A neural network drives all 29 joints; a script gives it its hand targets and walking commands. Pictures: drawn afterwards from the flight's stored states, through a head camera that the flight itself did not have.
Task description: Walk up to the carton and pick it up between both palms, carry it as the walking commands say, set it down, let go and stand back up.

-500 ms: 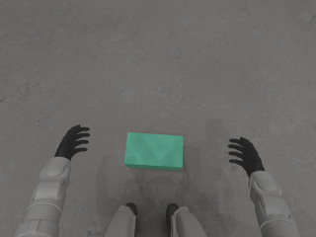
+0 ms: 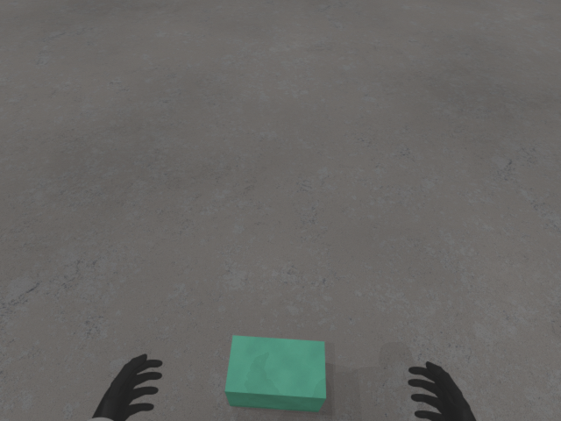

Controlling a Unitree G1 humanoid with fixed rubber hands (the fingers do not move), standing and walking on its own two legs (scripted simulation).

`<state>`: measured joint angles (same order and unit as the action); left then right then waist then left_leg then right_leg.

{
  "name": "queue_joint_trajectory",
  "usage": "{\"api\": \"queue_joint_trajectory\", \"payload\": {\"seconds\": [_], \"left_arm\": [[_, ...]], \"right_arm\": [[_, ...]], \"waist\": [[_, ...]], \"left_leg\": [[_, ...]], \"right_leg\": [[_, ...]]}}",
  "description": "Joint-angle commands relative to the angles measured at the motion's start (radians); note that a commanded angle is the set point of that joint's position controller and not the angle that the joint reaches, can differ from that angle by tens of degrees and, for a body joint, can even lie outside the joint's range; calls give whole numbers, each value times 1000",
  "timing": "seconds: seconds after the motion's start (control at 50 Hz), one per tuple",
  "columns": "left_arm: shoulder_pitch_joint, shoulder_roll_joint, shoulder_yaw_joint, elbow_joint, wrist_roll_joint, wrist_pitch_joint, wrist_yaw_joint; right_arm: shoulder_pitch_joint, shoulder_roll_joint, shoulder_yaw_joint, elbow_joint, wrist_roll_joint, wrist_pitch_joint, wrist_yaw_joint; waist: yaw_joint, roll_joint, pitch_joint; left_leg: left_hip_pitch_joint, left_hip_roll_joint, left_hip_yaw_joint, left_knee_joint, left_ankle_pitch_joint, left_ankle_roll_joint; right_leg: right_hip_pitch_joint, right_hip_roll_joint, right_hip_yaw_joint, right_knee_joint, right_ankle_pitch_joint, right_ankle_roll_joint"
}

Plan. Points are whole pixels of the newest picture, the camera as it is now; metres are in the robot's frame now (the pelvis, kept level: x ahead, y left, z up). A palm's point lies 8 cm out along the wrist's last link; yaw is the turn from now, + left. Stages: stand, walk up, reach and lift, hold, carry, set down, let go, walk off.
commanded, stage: let go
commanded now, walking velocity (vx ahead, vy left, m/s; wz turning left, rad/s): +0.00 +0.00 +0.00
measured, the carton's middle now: (276, 374) +0.38 +0.00 -0.68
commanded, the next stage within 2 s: stand in 0.30 s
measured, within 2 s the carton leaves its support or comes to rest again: neither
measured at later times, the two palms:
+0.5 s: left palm out of the picture +0.14 +0.28 -0.08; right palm out of the picture +0.14 -0.28 -0.08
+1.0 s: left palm out of the picture +0.11 +0.30 -0.09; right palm out of the picture +0.12 -0.30 -0.09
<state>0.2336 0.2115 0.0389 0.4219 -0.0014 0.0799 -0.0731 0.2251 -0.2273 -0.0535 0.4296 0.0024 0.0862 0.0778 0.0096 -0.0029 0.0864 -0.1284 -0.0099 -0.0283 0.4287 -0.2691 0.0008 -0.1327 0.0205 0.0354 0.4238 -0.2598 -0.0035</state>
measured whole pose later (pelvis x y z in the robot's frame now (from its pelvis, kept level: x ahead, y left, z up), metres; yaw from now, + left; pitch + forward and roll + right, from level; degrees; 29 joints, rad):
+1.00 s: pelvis +0.00 +0.00 +0.00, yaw +0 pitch -1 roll +0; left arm 0.17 0.36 0.02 0.86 0.03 0.01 0.02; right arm 0.16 -0.36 -0.02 0.88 -0.03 0.00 -0.02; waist 0.00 0.00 0.01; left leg -0.12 -0.01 -0.03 0.41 -0.26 0.00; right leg -0.13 0.01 0.03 0.40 -0.25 0.00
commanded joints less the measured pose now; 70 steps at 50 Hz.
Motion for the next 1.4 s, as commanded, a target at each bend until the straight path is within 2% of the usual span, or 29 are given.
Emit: {"api": "queue_joint_trajectory", "payload": {"seconds": [0.0,0.22,0.28,0.3,0.34,0.38,0.5,0.82,1.38], "left_arm": [[-51,90,24,-101,6,12,-3],[-40,101,18,-94,16,31,11],[-40,112,13,-87,-1,24,26],[-35,232,58,42,34,-8,63],[-38,236,51,69,53,-37,83],[-56,221,50,95,51,-52,86],[-63,242,44,173,41,-72,83],[-85,300,24,339,32,-86,96],[-127,330,3,504,24,-90,90]], "right_arm": [[-45,-92,-35,-88,-11,13,3],[-55,-98,-11,-126,-32,74,-16],[-57,-108,5,-139,-33,107,-32],[-76,-197,-33,9,-32,42,-77],[-60,-190,-31,56,-47,-16,-94],[-70,-186,-24,97,-46,-47,-92],[-84,-225,-21,187,-42,-75,-88],[-90,-287,-7,351,-36,-99,-102],[-114,-318,13,505,-25,-109,-102]], "waist": [[-5,0,-37],[-15,1,-49],[-4,9,-60],[5,21,-74],[-11,3,-74],[-12,3,-86],[-6,-3,-139],[-8,9,-125],[-4,3,-86]], "left_leg": [[48,-22,21,-66,187,-17],[85,-18,11,-33,243,-5],[77,-13,19,-4,257,-6],[-69,40,-1,6,178,-35],[-41,46,-18,-1,97,-32],[-49,56,-34,-10,82,-22],[-31,73,-53,-1,225,-13],[-5,93,-76,-46,300,-5],[1,108,-97,-128,206,8]], "right_leg": [[21,23,-23,-69,151,24],[42,32,-17,-31,202,35],[24,44,-9,-5,198,36],[-38,-50,12,-19,167,37],[-79,-72,58,-39,95,22],[-79,-72,64,-45,66,17],[-33,-77,58,-20,211,14],[7,-101,75,-45,272,0],[26,-123,90,-121,182,-7]]}}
